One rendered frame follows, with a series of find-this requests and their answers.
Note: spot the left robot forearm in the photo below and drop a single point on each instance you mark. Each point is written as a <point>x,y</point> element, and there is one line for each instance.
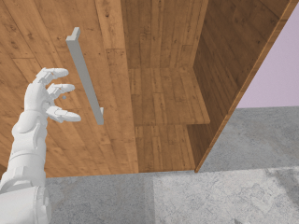
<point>28,154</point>

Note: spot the robot left hand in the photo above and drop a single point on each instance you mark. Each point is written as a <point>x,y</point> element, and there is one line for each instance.
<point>36,96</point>

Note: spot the left robot upper arm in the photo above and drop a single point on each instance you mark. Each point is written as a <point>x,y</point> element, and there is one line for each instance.
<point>25,206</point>

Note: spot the handle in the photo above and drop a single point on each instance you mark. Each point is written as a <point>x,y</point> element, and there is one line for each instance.
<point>77,56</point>

